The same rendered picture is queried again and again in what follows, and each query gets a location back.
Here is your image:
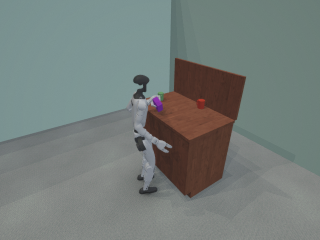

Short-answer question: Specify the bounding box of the left robot upper arm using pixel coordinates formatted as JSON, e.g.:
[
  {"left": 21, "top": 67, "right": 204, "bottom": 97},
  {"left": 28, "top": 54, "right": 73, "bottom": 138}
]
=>
[{"left": 126, "top": 91, "right": 136, "bottom": 112}]

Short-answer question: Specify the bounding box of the robot right forearm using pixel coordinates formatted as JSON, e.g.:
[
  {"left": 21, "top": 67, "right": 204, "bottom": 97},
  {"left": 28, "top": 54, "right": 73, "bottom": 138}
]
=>
[{"left": 136, "top": 125, "right": 159, "bottom": 145}]

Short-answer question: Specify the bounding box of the sponge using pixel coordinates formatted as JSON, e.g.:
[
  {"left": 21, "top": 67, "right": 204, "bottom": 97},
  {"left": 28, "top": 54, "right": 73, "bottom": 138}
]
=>
[{"left": 152, "top": 97, "right": 163, "bottom": 112}]

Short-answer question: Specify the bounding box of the robot foot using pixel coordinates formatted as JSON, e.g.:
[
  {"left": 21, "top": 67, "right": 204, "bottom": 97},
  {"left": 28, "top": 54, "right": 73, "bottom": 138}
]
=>
[
  {"left": 139, "top": 187, "right": 158, "bottom": 195},
  {"left": 137, "top": 174, "right": 154, "bottom": 181}
]

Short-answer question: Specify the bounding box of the table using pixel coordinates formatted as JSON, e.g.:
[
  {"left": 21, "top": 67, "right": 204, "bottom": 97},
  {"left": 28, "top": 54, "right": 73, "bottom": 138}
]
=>
[{"left": 142, "top": 58, "right": 246, "bottom": 198}]

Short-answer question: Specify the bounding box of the right robot upper arm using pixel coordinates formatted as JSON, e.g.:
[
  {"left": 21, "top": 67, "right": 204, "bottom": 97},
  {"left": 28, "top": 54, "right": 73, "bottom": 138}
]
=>
[{"left": 134, "top": 100, "right": 147, "bottom": 131}]

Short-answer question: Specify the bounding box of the left robot foot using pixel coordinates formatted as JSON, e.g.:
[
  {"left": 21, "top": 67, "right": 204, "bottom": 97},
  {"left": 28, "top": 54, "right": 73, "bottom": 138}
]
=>
[{"left": 137, "top": 174, "right": 154, "bottom": 181}]

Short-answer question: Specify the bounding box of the robot left hand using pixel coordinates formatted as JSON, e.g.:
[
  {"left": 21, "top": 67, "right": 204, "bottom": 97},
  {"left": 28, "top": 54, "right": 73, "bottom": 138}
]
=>
[{"left": 149, "top": 95, "right": 161, "bottom": 108}]

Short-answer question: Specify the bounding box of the right robot foot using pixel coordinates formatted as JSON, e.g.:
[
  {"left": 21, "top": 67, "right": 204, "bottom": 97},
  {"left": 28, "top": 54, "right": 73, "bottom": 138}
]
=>
[{"left": 139, "top": 187, "right": 158, "bottom": 195}]

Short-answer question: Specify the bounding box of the robot right hand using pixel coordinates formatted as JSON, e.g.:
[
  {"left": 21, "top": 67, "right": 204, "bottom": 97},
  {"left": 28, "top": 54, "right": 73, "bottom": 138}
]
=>
[{"left": 156, "top": 140, "right": 172, "bottom": 153}]

